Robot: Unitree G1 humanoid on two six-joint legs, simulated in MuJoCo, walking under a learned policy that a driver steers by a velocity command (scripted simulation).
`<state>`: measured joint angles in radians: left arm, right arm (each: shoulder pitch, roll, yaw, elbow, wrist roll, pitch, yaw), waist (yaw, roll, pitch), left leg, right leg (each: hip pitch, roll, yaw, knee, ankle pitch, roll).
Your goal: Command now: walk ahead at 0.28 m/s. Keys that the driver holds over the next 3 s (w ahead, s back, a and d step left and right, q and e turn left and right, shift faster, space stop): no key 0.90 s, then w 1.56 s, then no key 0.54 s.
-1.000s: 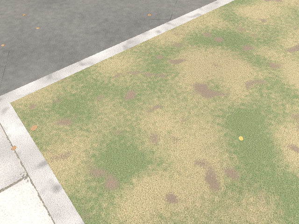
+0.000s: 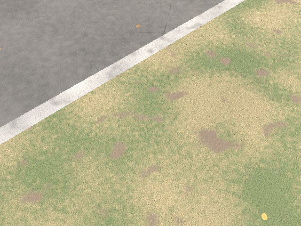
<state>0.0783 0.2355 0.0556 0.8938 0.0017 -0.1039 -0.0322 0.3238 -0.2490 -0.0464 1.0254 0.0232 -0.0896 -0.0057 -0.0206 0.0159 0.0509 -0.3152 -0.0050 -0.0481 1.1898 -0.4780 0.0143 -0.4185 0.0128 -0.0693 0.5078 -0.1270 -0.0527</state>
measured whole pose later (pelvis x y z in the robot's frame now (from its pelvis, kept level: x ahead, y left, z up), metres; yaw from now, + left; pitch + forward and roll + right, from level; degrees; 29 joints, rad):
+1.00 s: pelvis +0.14 +0.03 +0.00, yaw +0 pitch -1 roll +0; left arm 0.28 0.19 0.03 1.12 -0.01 -0.01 0.05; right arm 0.13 -0.20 -0.06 1.08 0.01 0.01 -0.03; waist 0.01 -0.01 0.02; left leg -0.30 -0.01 0.02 0.58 -0.31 0.04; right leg -0.15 -0.03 -0.05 0.54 -0.39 -0.01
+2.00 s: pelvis +0.58 -0.01 +0.02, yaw +0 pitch +1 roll -1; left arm 0.34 0.22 0.05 1.04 0.00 -0.10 -0.01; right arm 0.10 -0.26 -0.07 0.92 0.01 -0.08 -0.02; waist 0.06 0.04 -0.01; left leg -0.71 0.16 -0.04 0.86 -0.03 0.02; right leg -0.09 0.07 -0.07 0.23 -0.16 -0.07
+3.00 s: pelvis +1.03 +0.03 +0.00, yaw +0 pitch +1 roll -1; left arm 0.11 0.20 0.03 0.98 0.01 -0.02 0.01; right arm 0.18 -0.24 -0.05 1.01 -0.01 0.01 -0.05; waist 0.00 0.02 0.02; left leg -0.34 0.06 -0.02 0.65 -0.33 -0.02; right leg -0.38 0.03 -0.06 0.46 -0.10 -0.05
